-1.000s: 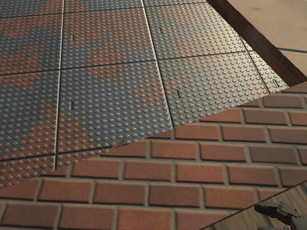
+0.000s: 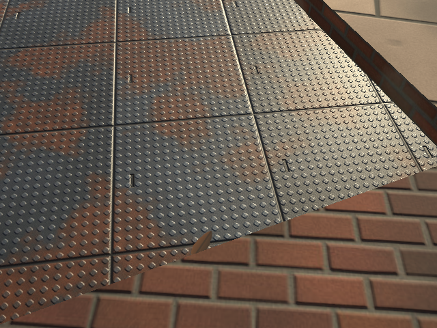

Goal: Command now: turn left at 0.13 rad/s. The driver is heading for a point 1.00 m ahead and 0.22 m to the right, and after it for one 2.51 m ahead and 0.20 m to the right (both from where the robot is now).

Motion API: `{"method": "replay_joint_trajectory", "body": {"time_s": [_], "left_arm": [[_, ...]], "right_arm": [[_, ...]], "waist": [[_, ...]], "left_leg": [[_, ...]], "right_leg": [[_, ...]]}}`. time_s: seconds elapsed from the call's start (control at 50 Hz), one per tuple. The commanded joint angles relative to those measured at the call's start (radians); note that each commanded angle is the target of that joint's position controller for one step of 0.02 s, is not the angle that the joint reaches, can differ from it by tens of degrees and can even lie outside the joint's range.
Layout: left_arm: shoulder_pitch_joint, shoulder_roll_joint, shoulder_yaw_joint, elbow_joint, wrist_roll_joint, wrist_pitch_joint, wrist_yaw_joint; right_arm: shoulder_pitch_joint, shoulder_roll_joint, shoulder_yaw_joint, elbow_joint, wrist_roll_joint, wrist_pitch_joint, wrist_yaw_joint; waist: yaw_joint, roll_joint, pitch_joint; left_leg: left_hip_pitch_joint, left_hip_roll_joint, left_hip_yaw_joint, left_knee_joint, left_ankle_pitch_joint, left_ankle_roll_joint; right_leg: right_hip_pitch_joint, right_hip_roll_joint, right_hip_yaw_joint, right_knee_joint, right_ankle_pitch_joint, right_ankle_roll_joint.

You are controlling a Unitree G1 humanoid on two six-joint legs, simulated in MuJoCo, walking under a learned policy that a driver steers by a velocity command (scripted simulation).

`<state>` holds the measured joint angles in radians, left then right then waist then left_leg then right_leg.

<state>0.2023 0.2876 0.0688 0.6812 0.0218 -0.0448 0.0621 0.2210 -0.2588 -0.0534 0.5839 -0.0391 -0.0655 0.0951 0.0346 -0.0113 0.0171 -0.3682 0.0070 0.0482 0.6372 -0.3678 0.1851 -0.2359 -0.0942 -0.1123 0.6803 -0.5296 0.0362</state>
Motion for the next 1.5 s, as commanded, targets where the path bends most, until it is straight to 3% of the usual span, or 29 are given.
{"method": "replay_joint_trajectory", "body": {"time_s": [0.02, 0.06, 0.1, 0.16, 0.26, 0.28, 0.36, 0.52, 0.56, 0.6, 0.62, 0.64, 0.66, 0.7, 0.76, 0.84, 0.94, 1.04, 1.08, 1.1, 1.12, 1.14, 1.16, 1.22, 1.38, 1.42, 1.46, 1.48, 1.5], "left_arm": [[-0.086, 0.050, 0.006, -0.091, -0.043, -0.040, -0.029], [0.052, 0.058, 0.007, -0.035, 0.017, -0.026, -0.068], [0.055, 0.103, 0.020, -0.022, 0.029, -0.029, -0.081], [-0.047, 0.034, -0.010, -0.015, -0.002, -0.060, -0.082], [-0.011, 0.001, -0.039, 0.021, 0.010, -0.048, -0.155], [-0.037, 0.072, 0.017, -0.014, 0.005, 0.003, -0.138], [-0.098, 0.025, 0.016, -0.061, 0.005, 0.076, -0.131], [-0.255, -0.024, -0.012, -0.125, 0.011, 0.077, -0.157], [-0.133, -0.009, -0.007, -0.090, 0.000, 0.069, -0.140], [0.293, 0.077, 0.043, 0.034, -0.018, 0.037, -0.112], [0.346, 0.220, 0.086, 0.076, 0.004, 0.034, -0.098], [0.404, 0.234, 0.090, 0.065, 0.007, 0.026, -0.077], [0.421, 0.206, 0.071, 0.061, 0.025, 0.014, -0.054], [0.270, 0.195, 0.060, 0.088, 0.062, 0.007, -0.028], [0.071, 0.057, 0.009, 0.070, 0.009, -0.019, -0.062], [0.042, 0.044, 0.010, 0.100, 0.012, -0.048, -0.071], [0.018, 0.060, 0.007, 0.116, 0.020, -0.026, -0.050], [-0.064, 0.153, 0.036, 0.078, 0.010, 0.009, -0.023], [-0.182, 0.153, 0.040, 0.043, -0.007, 0.023, -0.042], [-0.378, 0.065, 0.013, -0.015, -0.049, 0.029, -0.064], [-0.422, -0.130, -0.045, -0.088, -0.043, 0.027, -0.082], [-0.251, -0.198, -0.070, -0.180, -0.008, 0.008, -0.083], [-0.112, -0.171, -0.082, -0.191, 0.038, -0.023, -0.092], [-0.268, 0.024, -0.049, -0.155, 0.056, -0.029, -0.068], [-0.445, -0.033, -0.070, -0.226, -0.026, 0.001, -0.077], [-0.168, 0.009, -0.041, -0.137, -0.016, -0.011, -0.071], [0.346, 0.148, 0.037, -0.009, -0.010, -0.016, -0.049], [0.493, 0.202, 0.056, 0.058, 0.004, -0.020, -0.034], [0.401, 0.135, 0.024, 0.058, 0.019, -0.027, -0.045]], "right_arm": [[0.105, -0.082, -0.023, -0.039, 0.027, -0.065, -0.019], [0.008, -0.089, -0.025, -0.055, 0.101, -0.033, -0.009], [0.188, -0.206, -0.079, -0.004, 0.021, -0.014, -0.059], [0.110, -0.021, 0.012, 0.016, -0.029, -0.069, -0.082], [0.063, -0.044, 0.031, 0.074, -0.058, -0.064, -0.085], [0.154, -0.181, -0.034, 0.104, 0.020, -0.045, -0.084], [0.185, -0.101, -0.018, 0.156, 0.003, -0.043, -0.094], [0.211, -0.124, -0.038, 0.230, -0.016, -0.036, -0.122], [0.217, -0.194, -0.048, 0.251, 0.000, -0.023, -0.121], [0.149, -0.268, -0.058, 0.248, 0.018, 0.002, -0.107], [0.253, -0.142, -0.024, 0.188, 0.058, -0.004, -0.083], [0.190, -0.062, 0.005, 0.179, 0.060, -0.017, -0.060], [-0.047, -0.082, -0.004, 0.134, 0.061, -0.023, -0.068], [-0.065, -0.077, -0.004, 0.128, 0.047, -0.015, -0.078], [0.079, -0.052, -0.009, 0.181, 0.031, 0.053, -0.057], [-0.033, -0.049, -0.012, 0.162, 0.042, 0.099, -0.033], [-0.041, -0.060, -0.013, 0.152, 0.047, 0.107, -0.041], [0.229, -0.183, -0.070, 0.208, 0.061, 0.145, -0.078], [0.469, -0.134, -0.077, 0.259, 0.064, 0.170, -0.089], [0.550, -0.029, -0.057, 0.318, 0.087, 0.149, -0.085], [0.437, -0.017, -0.029, 0.340, 0.083, 0.115, -0.073], [0.282, -0.071, -0.011, 0.295, 0.073, 0.066, -0.074], [0.228, -0.186, -0.047, 0.255, 0.047, 0.043, -0.089], [0.240, -0.198, -0.059, 0.253, 0.012, -0.001, -0.113], [0.293, -0.159, -0.070, 0.266, 0.041, -0.020, -0.081], [0.189, -0.160, -0.078, 0.228, 0.041, -0.019, -0.082], [-0.045, -0.229, -0.097, 0.147, 0.033, -0.037, -0.069], [-0.150, -0.097, -0.067, 0.096, 0.006, -0.048, -0.067], [-0.137, 0.066, -0.011, 0.035, 0.001, -0.055, -0.090]], "waist": [[-0.082, 0.133, -0.112], [0.002, 0.221, -0.072], [-0.118, 0.209, 0.049], [-0.083, 0.135, 0.016], [-0.068, 0.100, -0.006], [-0.052, -0.020, -0.038], [-0.045, 0.164, 0.082], [-0.063, 0.092, 0.179], [-0.005, 0.102, 0.093], [0.220, 0.078, -0.122], [0.158, -0.254, -0.317], [0.161, -0.293, -0.495], [0.228, -0.059, -0.380], [0.079, 0.053, -0.104], [-0.106, -0.028, -0.055], [-0.137, -0.078, 0.109], [-0.212, -0.027, 0.091], [-0.333, -0.077, -0.016], [-0.446, -0.095, -0.008], [-0.523, 0.069, 0.104], [-0.328, 0.287, 0.229], [-0.045, 0.272, 0.138], [0.019, 0.252, 0.023], [-0.013, -0.120, 0.068], [-0.179, 0.094, 0.008], [-0.059, 0.168, -0.108], [0.277, 0.101, -0.305], [0.338, -0.151, -0.247], [0.201, -0.297, -0.109]], "left_leg": [[0.326, 0.338, -0.355, -0.164, 0.823, 0.036], [0.193, 0.266, -0.215, -0.255, 0.492, -0.023], [0.189, 0.358, -0.404, -0.474, -0.342, 0.041], [0.343, 0.382, -0.368, -0.475, -0.243, 0.006], [0.364, 0.355, -0.076, -0.517, 0.017, 0.007], [0.346, 0.326, -0.016, -0.501, -0.017, -0.062], [0.352, 0.344, 0.048, -0.540, -0.123, -0.066], [0.477, 0.347, 0.282, -0.564, 0.166, -0.091], [0.438, 0.360, 0.306, -0.421, 0.832, -0.064], [0.288, 0.323, 0.300, 0.106, 1.160, -0.067], [-0.164, 0.172, 0.242, 0.598, 0.514, -0.129], [-0.337, 0.031, -0.045, 0.937, -0.242, -0.146], [-0.380, 0.043, -0.230, 0.981, -0.226, -0.132], [-0.545, 0.070, -0.127, 0.971, 0.013, -0.126], [-0.350, 0.101, -0.101, 0.924, 0.087, -0.124], [-0.373, 0.075, 0.007, 0.764, 0.300, -0.102], [-0.295, 0.045, 0.147, 0.496, 0.363, -0.006], [0.017, -0.053, 0.253, 0.383, 0.145, 0.048], [0.100, -0.030, 0.127, 0.176, 0.022, 0.147], [0.212, -0.004, 0.037, -0.133, 0.281, 0.222], [0.226, -0.025, -0.128, 0.007, 0.703, 0.193], [0.230, -0.051, -0.529, 0.008, 0.999, 0.187], [0.279, 0.102, -0.865, -0.219, 0.589, 0.263], [0.163, 0.121, -0.789, -0.292, 0.259, 0.181], [0.184, -0.027, -0.460, -0.365, 0.429, 0.071], [0.146, -0.020, -0.422, -0.197, 0.708, 0.005], [-0.066, -0.062, -0.371, 0.328, 0.892, -0.046], [-0.264, -0.162, -0.336, 0.692, 0.155, -0.051], [-0.408, -0.160, -0.335, 0.945, -0.172, -0.027]], "right_leg": [[-0.293, -0.031, 0.174, 0.225, -0.085, 0.040], [-0.199, -0.026, 0.126, 0.304, -0.087, 0.049], [-0.444, 0.062, 0.128, 0.510, 0.017, -0.005], [-0.668, 0.055, 0.283, 0.518, 0.315, -0.075], [-0.763, 0.040, 0.237, 0.654, 0.494, -0.052], [-0.689, 0.034, 0.142, 0.626, 0.424, -0.037], [-0.829, -0.004, 0.138, 0.681, 0.402, -0.048], [-0.681, -0.038, -0.018, 0.281, 0.280, -0.191], [-0.368, 0.082, -0.095, 0.199, 0.139, -0.244], [0.183, 0.224, -0.065, 0.023, 0.238, -0.257], [0.686, 0.030, 0.281, -0.047, 0.045, -0.315], [0.824, -0.240, 0.676, -0.204, -0.154, -0.302], [0.695, -0.230, 0.497, -0.228, 0.128, -0.175], [0.416, -0.271, 0.488, -0.371, 0.072, -0.139], [0.072, -0.246, 0.218, -0.442, 0.014, -0.068], [-0.044, -0.148, -0.099, -0.606, 0.171, -0.034], [0.161, -0.087, -0.295, -0.607, 0.528, -0.069], [0.376, -0.177, -0.298, -0.137, 1.620, -0.044], [0.344, -0.150, -0.229, 0.376, 1.571, -0.060], [0.067, 0.028, -0.222, 0.863, 0.958, -0.057], [-0.292, 0.201, -0.106, 1.110, 0.002, -0.071], [-0.437, 0.228, 0.095, 1.083, 0.007, -0.036], [-0.524, 0.205, 0.178, 1.032, 0.032, -0.018], [-0.551, 0.110, 0.220, 0.813, 0.116, -0.005], [-0.206, 0.122, 0.102, -0.083, 0.439, 0.042], [0.097, 0.123, 0.188, -0.031, 0.590, 0.000], [0.555, 0.125, 0.138, 0.061, 0.419, -0.018], [0.619, 0.006, 0.278, -0.062, 0.156, 0.000], [0.456, -0.132, 0.472, -0.027, 0.280, 0.050]]}}
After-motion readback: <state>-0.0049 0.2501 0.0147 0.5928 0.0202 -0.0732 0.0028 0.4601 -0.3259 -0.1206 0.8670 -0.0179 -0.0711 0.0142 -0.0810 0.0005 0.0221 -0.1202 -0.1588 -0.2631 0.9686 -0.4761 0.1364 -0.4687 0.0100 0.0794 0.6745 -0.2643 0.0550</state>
